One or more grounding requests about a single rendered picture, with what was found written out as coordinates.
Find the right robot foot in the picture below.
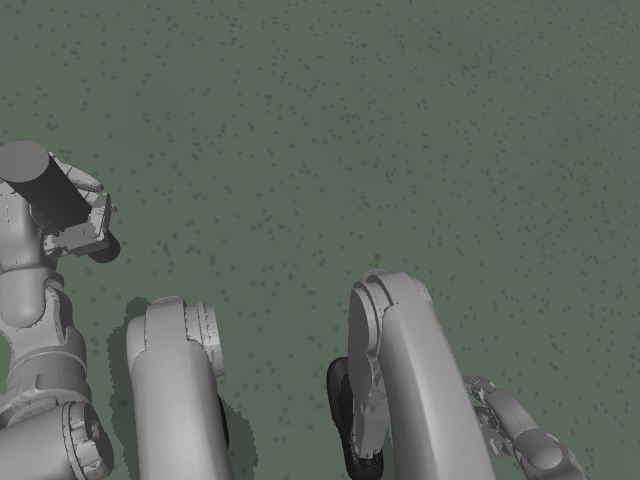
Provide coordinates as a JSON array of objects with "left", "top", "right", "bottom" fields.
[{"left": 326, "top": 357, "right": 384, "bottom": 480}]

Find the left robot arm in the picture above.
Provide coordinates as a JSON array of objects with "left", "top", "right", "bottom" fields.
[{"left": 0, "top": 266, "right": 114, "bottom": 480}]

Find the right robot hand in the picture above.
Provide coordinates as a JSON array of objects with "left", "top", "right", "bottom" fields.
[{"left": 462, "top": 375, "right": 540, "bottom": 458}]

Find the can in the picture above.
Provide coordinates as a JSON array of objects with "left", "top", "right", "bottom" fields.
[{"left": 0, "top": 140, "right": 120, "bottom": 263}]

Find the right robot arm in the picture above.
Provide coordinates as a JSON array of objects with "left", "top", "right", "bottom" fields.
[{"left": 512, "top": 429, "right": 592, "bottom": 480}]

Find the left robot hand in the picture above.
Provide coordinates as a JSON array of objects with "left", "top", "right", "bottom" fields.
[{"left": 0, "top": 152, "right": 118, "bottom": 272}]

